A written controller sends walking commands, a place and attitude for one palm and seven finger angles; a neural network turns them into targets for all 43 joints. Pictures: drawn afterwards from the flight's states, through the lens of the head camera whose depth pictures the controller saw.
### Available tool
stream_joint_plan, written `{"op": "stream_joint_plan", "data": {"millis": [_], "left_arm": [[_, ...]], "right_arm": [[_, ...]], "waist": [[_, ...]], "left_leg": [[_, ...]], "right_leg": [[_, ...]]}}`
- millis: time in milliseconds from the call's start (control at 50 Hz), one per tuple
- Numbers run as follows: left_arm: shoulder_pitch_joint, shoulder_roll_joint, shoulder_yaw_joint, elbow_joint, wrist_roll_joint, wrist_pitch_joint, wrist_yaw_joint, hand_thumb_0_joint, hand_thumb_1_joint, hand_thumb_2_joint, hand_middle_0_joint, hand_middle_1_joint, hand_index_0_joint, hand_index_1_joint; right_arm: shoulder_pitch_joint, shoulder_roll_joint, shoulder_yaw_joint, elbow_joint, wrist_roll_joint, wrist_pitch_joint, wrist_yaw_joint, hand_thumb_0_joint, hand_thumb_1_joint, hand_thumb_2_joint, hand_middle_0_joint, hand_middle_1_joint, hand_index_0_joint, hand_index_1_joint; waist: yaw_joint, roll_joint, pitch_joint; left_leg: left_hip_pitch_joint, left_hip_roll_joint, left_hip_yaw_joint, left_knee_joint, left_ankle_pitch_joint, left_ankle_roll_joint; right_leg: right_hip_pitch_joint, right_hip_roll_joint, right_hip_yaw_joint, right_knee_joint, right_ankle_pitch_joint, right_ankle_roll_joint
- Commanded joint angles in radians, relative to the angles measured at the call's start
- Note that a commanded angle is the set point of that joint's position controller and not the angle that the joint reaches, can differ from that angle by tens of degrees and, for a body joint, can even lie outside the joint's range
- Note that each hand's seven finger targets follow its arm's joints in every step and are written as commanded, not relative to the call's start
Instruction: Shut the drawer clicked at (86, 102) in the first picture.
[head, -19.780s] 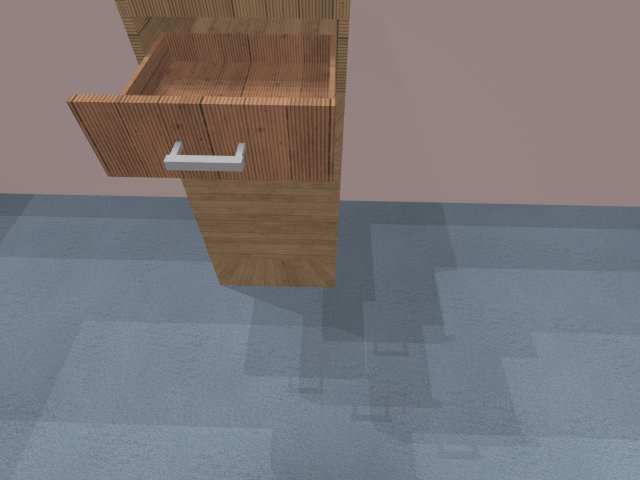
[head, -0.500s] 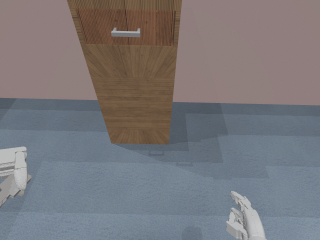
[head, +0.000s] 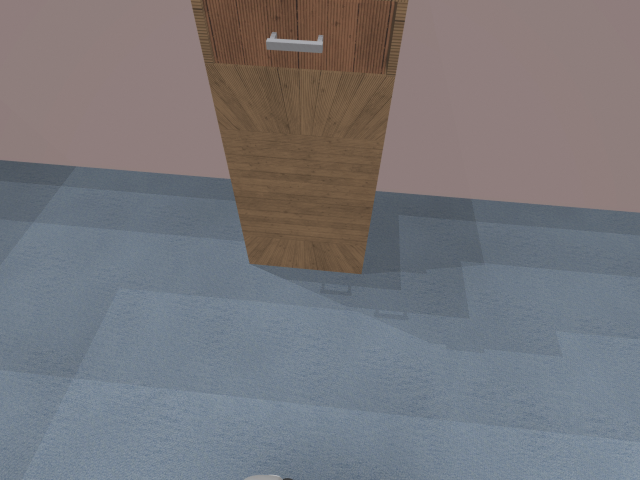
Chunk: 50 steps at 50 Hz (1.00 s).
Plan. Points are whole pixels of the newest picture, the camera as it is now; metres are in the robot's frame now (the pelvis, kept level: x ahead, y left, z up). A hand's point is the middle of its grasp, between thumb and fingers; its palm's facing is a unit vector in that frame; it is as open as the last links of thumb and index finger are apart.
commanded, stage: let the arm hang, fingers relaxed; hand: left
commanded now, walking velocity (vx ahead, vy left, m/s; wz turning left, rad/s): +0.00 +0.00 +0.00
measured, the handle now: (295, 41) +0.90 +0.12 +0.11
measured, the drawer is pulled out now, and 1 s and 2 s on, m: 0.00 0.00 0.00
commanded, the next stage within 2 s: look to check the result in 0.60 s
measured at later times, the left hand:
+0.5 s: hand out of the picture +0.04 +0.17 -0.17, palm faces +0.00 -0.98 -0.21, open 7.3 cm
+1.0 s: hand out of the picture +0.03 +0.14 -0.17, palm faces +0.01 -0.98 -0.18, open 7.4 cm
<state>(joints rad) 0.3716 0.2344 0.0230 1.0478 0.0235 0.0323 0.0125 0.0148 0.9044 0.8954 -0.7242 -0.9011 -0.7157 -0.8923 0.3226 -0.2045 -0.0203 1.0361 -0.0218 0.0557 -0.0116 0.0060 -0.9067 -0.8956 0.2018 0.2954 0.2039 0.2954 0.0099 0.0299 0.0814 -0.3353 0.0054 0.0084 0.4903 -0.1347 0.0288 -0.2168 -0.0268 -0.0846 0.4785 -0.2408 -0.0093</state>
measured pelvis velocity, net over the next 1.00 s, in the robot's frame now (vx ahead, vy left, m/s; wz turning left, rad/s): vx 0.03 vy -0.03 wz -0.02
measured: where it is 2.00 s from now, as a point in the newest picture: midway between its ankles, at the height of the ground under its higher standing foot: outside the picture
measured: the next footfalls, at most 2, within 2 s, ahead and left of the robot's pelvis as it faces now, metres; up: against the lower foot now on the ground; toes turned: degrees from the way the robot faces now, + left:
none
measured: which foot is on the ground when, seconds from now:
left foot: down 0.00-1.00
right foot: down 0.00-1.00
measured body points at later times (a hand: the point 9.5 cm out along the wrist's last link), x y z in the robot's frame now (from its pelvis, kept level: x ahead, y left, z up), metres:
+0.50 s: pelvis +0.01 -0.01 +0.00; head +0.02 -0.02 +0.45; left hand +0.04 +0.22 -0.15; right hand +0.01 -0.22 -0.16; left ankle +0.08 +0.10 -0.74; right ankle +0.01 -0.13 -0.74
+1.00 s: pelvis +0.03 -0.03 +0.01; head +0.05 -0.03 +0.45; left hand +0.03 +0.19 -0.15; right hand +0.03 -0.24 -0.16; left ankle +0.08 +0.10 -0.74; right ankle +0.01 -0.13 -0.74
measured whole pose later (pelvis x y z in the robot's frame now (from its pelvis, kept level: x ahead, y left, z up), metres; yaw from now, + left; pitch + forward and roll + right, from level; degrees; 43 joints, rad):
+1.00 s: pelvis +0.03 -0.03 +0.01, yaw -1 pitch -2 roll -1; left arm 0.26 0.12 0.01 1.16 0.01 -0.01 0.03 0.01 0.91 0.90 -0.20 -0.30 -0.20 -0.30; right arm 0.25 -0.14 -0.02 1.14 -0.02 0.02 -0.03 0.00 -0.91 -0.90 0.20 0.30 0.20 0.30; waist -0.01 0.03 0.08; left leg -0.23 0.03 0.02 0.43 -0.16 -0.01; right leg -0.12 0.01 -0.05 0.42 -0.26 -0.02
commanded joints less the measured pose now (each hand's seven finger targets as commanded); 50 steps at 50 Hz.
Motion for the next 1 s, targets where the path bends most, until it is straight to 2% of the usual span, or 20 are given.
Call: {"op": "stream_joint_plan", "data": {"millis": [0, 60, 120, 160, 180, 220, 240, 260, 300, 360, 400, 440, 480, 560, 660, 720, 780, 900, 980], "left_arm": [[-0.016, 0.114, 0.017, -0.012, -0.008, -0.034, 0.007, 0.0, 0.9, 0.9, -0.36, -0.473, -0.36, -0.473], [-0.051, 0.107, 0.015, 0.009, -0.008, -0.028, 0.012, 0.0, 0.9, 0.9, -0.24, -0.343, -0.24, -0.343], [-0.076, 0.089, 0.014, 0.019, -0.008, -0.025, 0.017, 0.0, 0.9, 0.9, -0.2, -0.3, -0.2, -0.3], [-0.071, 0.071, 0.014, 0.026, -0.009, -0.02, 0.018, 0.0, 0.9, 0.9, -0.2, -0.3, -0.2, -0.3], [-0.055, 0.063, 0.015, 0.033, -0.009, -0.016, 0.017, 0.0, 0.9, 0.9, -0.2, -0.3, -0.2, -0.3], [-0.017, 0.056, 0.019, 0.047, -0.008, -0.014, 0.018, 0.0, 0.9, 0.9, -0.2, -0.3, -0.2, -0.3], [0.003, 0.05, 0.02, 0.053, -0.007, -0.014, 0.017, 0.0, 0.9, 0.9, -0.2, -0.3, -0.2, -0.3], [0.016, 0.041, 0.019, 0.061, -0.005, -0.017, 0.016, 0.0, 0.9, 0.9, -0.2, -0.3, -0.2, -0.3], [0.021, 0.036, 0.018, 0.065, -0.005, -0.027, 0.017, 0.0, 0.9, 0.9, -0.2, -0.3, -0.2, -0.3], [-0.015, 0.029, 0.014, 0.061, -0.01, -0.039, 0.019, 0.0, 0.9, 0.9, -0.2, -0.3, -0.2, -0.3], [-0.039, 0.032, 0.017, 0.052, -0.01, -0.042, 0.022, 0.0, 0.9, 0.9, -0.2, -0.3, -0.2, -0.3], [-0.048, 0.017, 0.014, 0.055, -0.011, -0.042, 0.023, 0.0, 0.9, 0.9, -0.2, -0.3, -0.2, -0.3], [-0.053, 0.016, 0.013, 0.058, -0.012, -0.04, 0.024, 0.0, 0.9, 0.9, -0.2, -0.3, -0.2, -0.3], [-0.058, 0.016, 0.011, 0.063, -0.014, -0.044, 0.026, 0.0, 0.9, 0.9, -0.2, -0.3, -0.2, -0.3], [-0.058, 0.016, 0.011, 0.071, -0.015, -0.047, 0.027, 0.0, 0.9, 0.9, -0.2, -0.3, -0.2, -0.3], [-0.053, 0.013, 0.011, 0.078, -0.015, -0.046, 0.028, 0.0, 0.9, 0.9, -0.2, -0.3, -0.2, -0.3], [-0.05, 0.009, 0.009, 0.084, -0.016, -0.045, 0.028, 0.0, 0.9, 0.9, -0.2, -0.3, -0.2, -0.3], [-0.039, 0.011, 0.01, 0.089, -0.015, -0.047, 0.029, 0.0, 0.9, 0.9, -0.2, -0.3, -0.2, -0.3], [-0.048, 0.001, 0.01, 0.091, -0.016, -0.046, 0.029, 0.0, 0.9, 0.9, -0.2, -0.3, -0.2, -0.3]], "right_arm": [[0.009, -0.117, -0.036, -0.043, 0.004, -0.028, -0.008, 0.0, -0.9, -0.9, 0.2, 0.3, 0.2, 0.3], [0.045, -0.089, -0.034, -0.005, 0.003, -0.02, -0.007, 0.0, -0.9, -0.9, 0.2, 0.3, 0.2, 0.3], [0.075, -0.058, -0.029, 0.022, 0.0, -0.018, -0.006, 0.0, -0.9, -0.9, 0.2, 0.3, 0.2, 0.3], [0.082, -0.054, -0.025, 0.031, -0.004, -0.022, -0.008, 0.0, -0.9, -0.9, 0.2, 0.3, 0.2, 0.3], [0.067, -0.059, -0.025, 0.033, -0.007, -0.025, -0.01, 0.0, -0.9, -0.9, 0.2, 0.3, 0.2, 0.3], [0.032, -0.088, -0.028, 0.028, -0.009, -0.038, -0.017, 0.0, -0.9, -0.9, 0.2, 0.3, 0.2, 0.3], [0.012, -0.097, -0.028, 0.022, -0.008, -0.043, -0.019, 0.0, -0.9, -0.9, 0.2, 0.3, 0.2, 0.3], [-0.001, -0.101, -0.029, 0.021, -0.007, -0.047, -0.021, 0.0, -0.9, -0.9, 0.2, 0.3, 0.2, 0.3], [-0.01, -0.09, -0.028, 0.021, -0.002, -0.053, -0.02, 0.0, -0.9, -0.9, 0.2, 0.3, 0.2, 0.3], [0.012, -0.036, -0.02, 0.036, 0.002, -0.052, -0.017, 0.0, -0.9, -0.9, 0.2, 0.3, 0.2, 0.3], [0.027, -0.034, -0.024, 0.04, 0.003, -0.049, -0.016, 0.0, -0.9, -0.9, 0.2, 0.3, 0.2, 0.3], [0.023, -0.022, -0.02, 0.05, 0.002, -0.049, -0.017, 0.0, -0.9, -0.9, 0.2, 0.3, 0.2, 0.3], [0.017, -0.019, -0.018, 0.054, 0.002, -0.047, -0.018, 0.0, -0.9, -0.9, 0.2, 0.3, 0.2, 0.3], [0.016, -0.02, -0.017, 0.06, 0.003, -0.048, -0.019, 0.0, -0.9, -0.9, 0.2, 0.3, 0.2, 0.3], [0.012, -0.021, -0.014, 0.068, 0.004, -0.048, -0.021, 0.0, -0.9, -0.9, 0.2, 0.3, 0.2, 0.3], [0.003, -0.019, -0.013, 0.072, 0.005, -0.047, -0.023, 0.0, -0.9, -0.9, 0.2, 0.3, 0.2, 0.3], [0.004, -0.022, -0.012, 0.076, 0.004, -0.044, -0.024, 0.0, -0.9, -0.9, 0.2, 0.3, 0.2, 0.3], [-0.003, -0.022, -0.012, 0.079, 0.006, -0.044, -0.025, 0.0, -0.9, -0.9, 0.2, 0.3, 0.2, 0.3], [-0.004, -0.019, -0.009, 0.085, 0.004, -0.045, -0.027, 0.0, -0.9, -0.9, 0.2, 0.3, 0.2, 0.3]], "waist": [[-0.027, -0.072, -0.027], [-0.046, -0.119, 0.022], [-0.061, -0.101, 0.048], [-0.057, -0.038, 0.068], [-0.042, 0.018, 0.089], [-0.013, 0.111, 0.083], [0.004, 0.101, 0.06], [0.014, 0.071, 0.035], [0.019, 0.034, -0.003], [-0.008, -0.007, -0.029], [-0.019, -0.027, -0.029], [-0.022, -0.01, -0.013], [-0.023, -0.007, 0.011], [-0.026, -0.035, -0.006], [-0.028, -0.026, -0.022], [-0.026, -0.014, -0.012], [-0.027, -0.027, 0.0], [-0.025, -0.027, -0.012], [-0.027, -0.024, 0.009]], "left_leg": [[0.118, 0.067, -0.093, -0.097, -0.219, 0.012], [0.167, 0.054, -0.06, -0.021, -0.196, 0.002], [0.181, 0.054, -0.045, 0.014, -0.177, -0.003], [0.128, 0.081, -0.089, -0.07, -0.237, 0.004], [0.066, 0.1, -0.134, -0.146, -0.31, 0.012], [-0.04, 0.144, -0.226, -0.278, -0.433, 0.03], [-0.06, 0.152, -0.247, -0.307, -0.447, 0.04], [-0.06, 0.15, -0.241, -0.311, -0.428, 0.042], [-0.016, 0.121, -0.188, -0.262, -0.316, 0.033], [0.075, 0.081, -0.107, -0.182, -0.158, 0.01], [0.106, 0.082, -0.095, -0.16, -0.108, 0.005], [0.113, 0.085, -0.088, -0.156, -0.074, 0.003], [0.11, 0.084, -0.082, -0.153, -0.07, 0.0], [0.136, 0.085, -0.067, -0.131, -0.018, -0.004], [0.157, 0.087, -0.057, -0.113, 0.033, -0.007], [0.163, 0.09, -0.056, -0.112, 0.038, -0.008], [0.161, 0.089, -0.057, -0.118, 0.013, -0.009], [0.176, 0.091, -0.048, -0.106, 0.039, -0.012], [0.167, 0.093, -0.051, -0.115, 0.029, -0.012]], "right_leg": [[-0.131, -0.086, 0.125, -0.196, -0.266, -0.065], [-0.241, -0.113, 0.139, -0.234, -0.356, -0.075], [-0.294, -0.12, 0.141, -0.226, -0.382, -0.08], [-0.272, -0.083, 0.118, -0.168, -0.365, -0.063], [-0.232, -0.054, 0.103, -0.133, -0.339, -0.05], [-0.105, -0.016, 0.07, -0.047, -0.205, -0.032], [-0.049, -0.009, 0.064, -0.027, -0.157, -0.028], [-0.012, -0.01, 0.068, -0.03, -0.128, -0.028], [0.018, -0.028, 0.086, -0.072, -0.083, -0.032], [-0.023, -0.065, 0.123, -0.133, -0.078, -0.039], [-0.043, -0.063, 0.114, -0.139, -0.07, -0.037], [-0.049, -0.065, 0.114, -0.141, -0.051, -0.034], [-0.058, -0.066, 0.113, -0.149, -0.053, -0.033], [-0.042, -0.071, 0.123, -0.16, -0.028, -0.035], [-0.023, -0.074, 0.126, -0.167, 0.014, -0.035], [-0.024, -0.073, 0.122, -0.169, 0.02, -0.034], [-0.03, -0.069, 0.124, -0.178, -0.007, -0.035], [-0.016, -0.072, 0.128, -0.183, 0.03, -0.034], [-0.017, -0.068, 0.125, -0.185, 0.023, -0.034]]}}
